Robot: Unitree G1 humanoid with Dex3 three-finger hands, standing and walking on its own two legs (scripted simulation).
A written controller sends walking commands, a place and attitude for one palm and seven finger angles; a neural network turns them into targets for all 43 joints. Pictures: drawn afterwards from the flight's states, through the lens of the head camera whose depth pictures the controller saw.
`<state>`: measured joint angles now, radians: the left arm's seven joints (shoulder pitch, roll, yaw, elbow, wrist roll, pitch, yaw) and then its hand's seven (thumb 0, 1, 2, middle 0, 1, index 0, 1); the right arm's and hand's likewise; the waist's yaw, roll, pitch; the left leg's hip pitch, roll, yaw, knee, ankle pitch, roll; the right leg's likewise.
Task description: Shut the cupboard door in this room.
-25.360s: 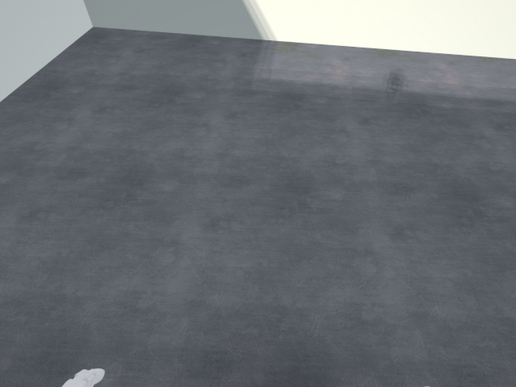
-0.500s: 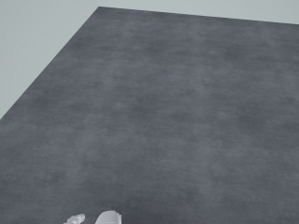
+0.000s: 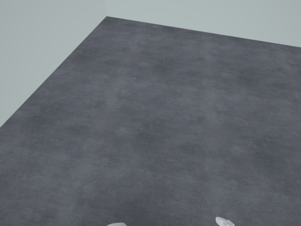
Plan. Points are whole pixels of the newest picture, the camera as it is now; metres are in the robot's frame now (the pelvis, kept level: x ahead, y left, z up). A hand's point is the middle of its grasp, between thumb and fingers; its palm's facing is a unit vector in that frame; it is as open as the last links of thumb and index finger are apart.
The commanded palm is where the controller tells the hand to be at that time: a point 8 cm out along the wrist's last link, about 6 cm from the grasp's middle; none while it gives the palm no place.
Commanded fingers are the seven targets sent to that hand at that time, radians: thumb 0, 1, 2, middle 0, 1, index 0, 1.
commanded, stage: walk around to get in front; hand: left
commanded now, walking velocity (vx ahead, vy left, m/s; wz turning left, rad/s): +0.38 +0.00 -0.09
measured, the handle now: out of the picture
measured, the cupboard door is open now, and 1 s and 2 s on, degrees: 88 88 88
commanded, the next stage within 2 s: walk to a spot facing it in 1.20 s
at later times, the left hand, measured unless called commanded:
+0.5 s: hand (125, 173) +0.29 +0.12 -0.14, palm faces -0.01 -0.97 -0.23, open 7.3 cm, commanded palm none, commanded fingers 0.00 0.90 0.90 -0.20 -0.30 -0.20 -0.30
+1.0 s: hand (116, 146) +0.41 +0.17 -0.17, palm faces +0.07 -0.99 -0.13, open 7.4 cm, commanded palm none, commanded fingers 0.00 0.90 0.90 -0.20 -0.30 -0.20 -0.30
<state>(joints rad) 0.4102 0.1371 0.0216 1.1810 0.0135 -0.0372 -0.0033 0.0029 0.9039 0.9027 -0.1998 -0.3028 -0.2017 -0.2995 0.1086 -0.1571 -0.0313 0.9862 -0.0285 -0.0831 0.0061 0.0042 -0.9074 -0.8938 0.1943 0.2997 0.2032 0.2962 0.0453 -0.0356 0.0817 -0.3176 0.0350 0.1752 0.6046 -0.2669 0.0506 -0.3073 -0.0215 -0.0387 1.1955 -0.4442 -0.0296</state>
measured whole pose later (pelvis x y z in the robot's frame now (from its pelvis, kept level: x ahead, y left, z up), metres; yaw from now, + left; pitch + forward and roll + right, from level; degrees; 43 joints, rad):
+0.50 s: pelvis +0.21 -0.07 +0.01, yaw -1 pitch -1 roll +1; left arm 0.18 0.17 0.04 1.03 0.02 -0.07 0.00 0.00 0.91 0.90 -0.20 -0.30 -0.20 -0.30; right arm 0.31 -0.18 -0.06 1.11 -0.03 -0.01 0.02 0.01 -0.91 -0.89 0.19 0.30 0.20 0.30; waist -0.03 0.03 0.06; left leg -0.44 0.12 0.07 1.15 -0.33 -0.01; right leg -0.26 -0.06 -0.17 0.51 -0.24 -0.04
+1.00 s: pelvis +0.42 +0.00 +0.02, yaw +1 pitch -2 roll -1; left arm 0.29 0.18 0.05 1.12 0.03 -0.02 -0.01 0.00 0.91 0.90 -0.20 -0.30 -0.20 -0.30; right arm 0.22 -0.16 -0.06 1.03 -0.02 -0.08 -0.01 -0.01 -0.94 -0.89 0.20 0.30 0.21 0.30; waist 0.02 -0.04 0.07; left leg -0.20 0.03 0.20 0.46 -0.24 0.07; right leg -0.49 -0.12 -0.05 1.19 -0.29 0.01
